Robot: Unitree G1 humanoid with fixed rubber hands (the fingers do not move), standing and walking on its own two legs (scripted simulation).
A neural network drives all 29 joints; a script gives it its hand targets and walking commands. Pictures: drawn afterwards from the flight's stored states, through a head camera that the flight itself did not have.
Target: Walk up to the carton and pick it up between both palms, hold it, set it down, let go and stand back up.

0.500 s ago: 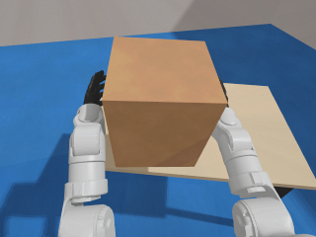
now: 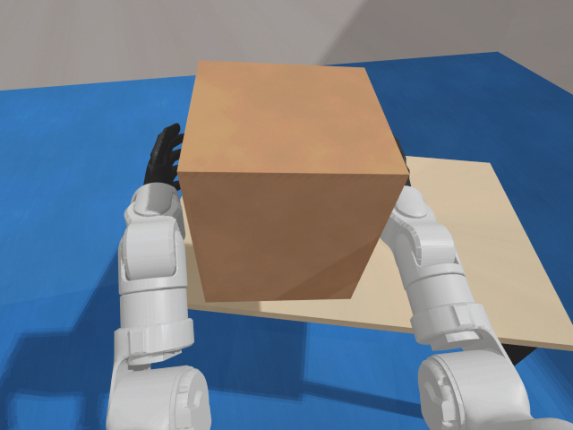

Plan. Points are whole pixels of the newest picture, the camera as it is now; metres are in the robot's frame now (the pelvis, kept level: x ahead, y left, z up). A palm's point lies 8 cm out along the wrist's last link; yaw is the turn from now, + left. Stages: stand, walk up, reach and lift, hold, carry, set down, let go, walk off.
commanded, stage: hold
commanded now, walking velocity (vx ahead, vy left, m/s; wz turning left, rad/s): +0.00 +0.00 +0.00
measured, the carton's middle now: (281, 190) +0.37 +0.00 +0.16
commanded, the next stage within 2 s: none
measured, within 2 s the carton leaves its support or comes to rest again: neither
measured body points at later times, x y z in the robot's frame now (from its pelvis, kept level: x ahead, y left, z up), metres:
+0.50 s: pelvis +0.00 +0.00 +0.00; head -0.03 +0.02 +0.45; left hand +0.37 +0.16 +0.19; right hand +0.37 -0.15 +0.17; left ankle +0.02 +0.12 -0.75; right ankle +0.05 -0.12 -0.75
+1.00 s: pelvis +0.00 +0.00 +0.00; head -0.03 +0.02 +0.45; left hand +0.37 +0.16 +0.19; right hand +0.37 -0.15 +0.17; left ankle +0.02 +0.12 -0.75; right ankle +0.05 -0.12 -0.75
